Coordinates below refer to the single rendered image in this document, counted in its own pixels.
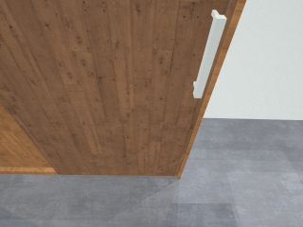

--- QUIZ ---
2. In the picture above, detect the wardrobe door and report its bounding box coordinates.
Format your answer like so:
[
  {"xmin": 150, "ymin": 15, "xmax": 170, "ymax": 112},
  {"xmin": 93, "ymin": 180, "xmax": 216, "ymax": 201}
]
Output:
[
  {"xmin": 0, "ymin": 103, "xmax": 52, "ymax": 167},
  {"xmin": 0, "ymin": 0, "xmax": 238, "ymax": 176}
]

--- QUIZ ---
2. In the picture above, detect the handle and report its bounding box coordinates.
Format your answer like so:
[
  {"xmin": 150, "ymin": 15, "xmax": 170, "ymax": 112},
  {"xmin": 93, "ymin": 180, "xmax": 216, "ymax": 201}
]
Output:
[{"xmin": 193, "ymin": 9, "xmax": 227, "ymax": 98}]

